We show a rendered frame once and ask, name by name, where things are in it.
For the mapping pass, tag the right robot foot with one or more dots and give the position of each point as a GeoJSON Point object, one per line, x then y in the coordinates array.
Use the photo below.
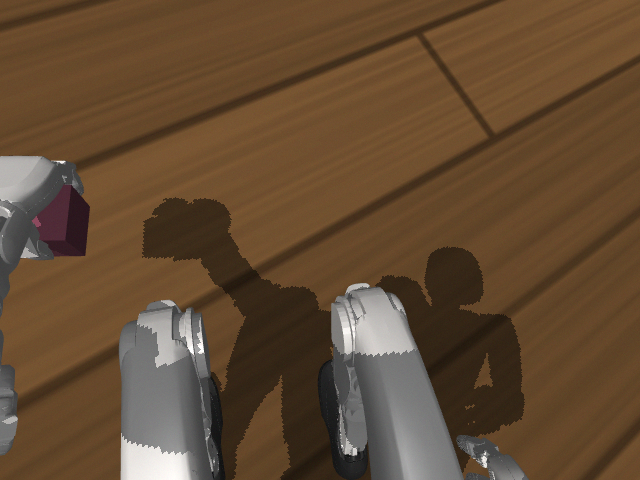
{"type": "Point", "coordinates": [347, 466]}

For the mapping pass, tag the left robot foot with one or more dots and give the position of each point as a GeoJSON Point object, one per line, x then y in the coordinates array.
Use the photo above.
{"type": "Point", "coordinates": [216, 430]}

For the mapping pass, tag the cube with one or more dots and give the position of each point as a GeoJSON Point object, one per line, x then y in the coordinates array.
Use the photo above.
{"type": "Point", "coordinates": [63, 224]}

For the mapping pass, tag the right robot hand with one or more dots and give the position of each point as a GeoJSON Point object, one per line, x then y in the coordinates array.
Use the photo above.
{"type": "Point", "coordinates": [486, 453]}

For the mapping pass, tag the left robot arm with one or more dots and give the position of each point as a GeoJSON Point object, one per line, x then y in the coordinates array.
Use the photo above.
{"type": "Point", "coordinates": [15, 229]}

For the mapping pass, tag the left robot hand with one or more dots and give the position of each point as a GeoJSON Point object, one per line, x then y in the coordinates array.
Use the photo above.
{"type": "Point", "coordinates": [31, 183]}

